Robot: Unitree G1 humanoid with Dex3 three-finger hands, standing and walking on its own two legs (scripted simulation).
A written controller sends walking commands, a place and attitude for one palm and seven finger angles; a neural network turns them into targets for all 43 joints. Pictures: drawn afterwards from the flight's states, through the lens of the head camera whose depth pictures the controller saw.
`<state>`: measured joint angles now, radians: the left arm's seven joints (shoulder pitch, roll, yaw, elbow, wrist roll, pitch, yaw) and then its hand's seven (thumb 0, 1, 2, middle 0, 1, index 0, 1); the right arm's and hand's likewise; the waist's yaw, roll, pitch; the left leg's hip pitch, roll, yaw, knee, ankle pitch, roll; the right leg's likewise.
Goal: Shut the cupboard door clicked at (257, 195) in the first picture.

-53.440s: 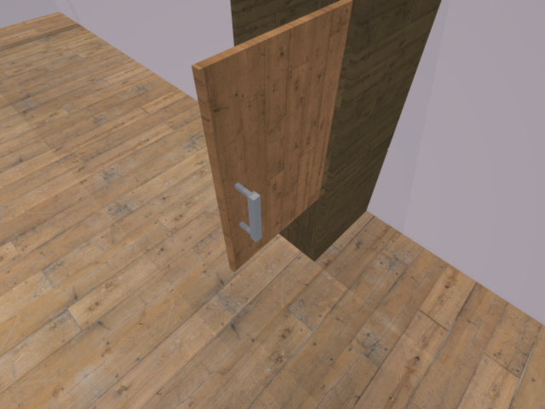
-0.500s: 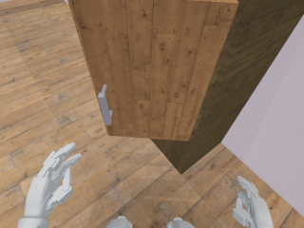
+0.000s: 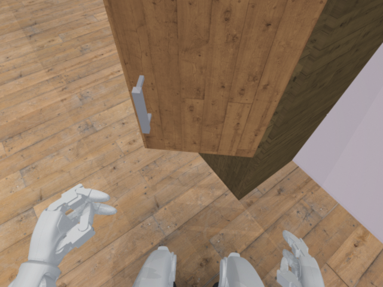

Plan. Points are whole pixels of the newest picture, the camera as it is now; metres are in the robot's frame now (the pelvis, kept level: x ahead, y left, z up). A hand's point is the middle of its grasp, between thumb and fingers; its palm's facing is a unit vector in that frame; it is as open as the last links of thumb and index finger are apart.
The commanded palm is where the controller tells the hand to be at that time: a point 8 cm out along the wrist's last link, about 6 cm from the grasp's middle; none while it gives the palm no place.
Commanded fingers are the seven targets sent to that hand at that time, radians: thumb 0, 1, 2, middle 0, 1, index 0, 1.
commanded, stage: raise the hand and make a fist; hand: left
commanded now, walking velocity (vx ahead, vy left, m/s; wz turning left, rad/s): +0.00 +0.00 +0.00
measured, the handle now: (143, 106) +0.52 +0.16 +0.02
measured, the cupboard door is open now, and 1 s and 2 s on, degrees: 49 49 49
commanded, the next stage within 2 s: bring the fist close to the handle in 1.12 s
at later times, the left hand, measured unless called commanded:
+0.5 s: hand (86, 224) +0.22 +0.21 +0.04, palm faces -0.02 -1.00 -0.03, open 3.1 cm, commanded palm +0.20 +0.26 +0.04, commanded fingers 0.00 0.90 0.90 -1.30 -1.50 -1.30 -1.50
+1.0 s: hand (101, 216) +0.24 +0.19 +0.04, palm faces -0.04 -1.00 -0.04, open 3.1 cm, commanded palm +0.22 +0.24 +0.04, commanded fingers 0.00 0.90 0.90 -1.30 -1.50 -1.30 -1.50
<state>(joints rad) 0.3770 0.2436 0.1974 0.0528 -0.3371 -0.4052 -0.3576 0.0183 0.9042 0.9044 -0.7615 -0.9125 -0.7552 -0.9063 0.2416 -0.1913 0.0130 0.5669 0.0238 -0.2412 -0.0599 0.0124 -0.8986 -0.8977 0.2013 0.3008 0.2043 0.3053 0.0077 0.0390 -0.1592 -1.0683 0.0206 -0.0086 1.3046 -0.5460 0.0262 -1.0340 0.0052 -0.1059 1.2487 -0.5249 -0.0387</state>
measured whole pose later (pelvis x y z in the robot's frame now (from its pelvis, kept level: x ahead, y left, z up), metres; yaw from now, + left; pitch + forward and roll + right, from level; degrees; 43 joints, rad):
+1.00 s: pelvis +0.02 +0.00 +0.00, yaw +0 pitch +19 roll -3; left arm 0.39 0.25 0.15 -0.01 -0.29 -0.43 -0.29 0.02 0.90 0.90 -1.30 -1.50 -1.30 -1.50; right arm 0.24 -0.25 0.00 0.48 0.01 -0.15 -0.05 0.01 -0.90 -0.90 0.20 0.30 0.20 0.30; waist -0.01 0.03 -0.18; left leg -1.08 0.02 -0.01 1.32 -0.58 0.03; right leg -1.04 0.00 -0.10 1.27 -0.56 -0.04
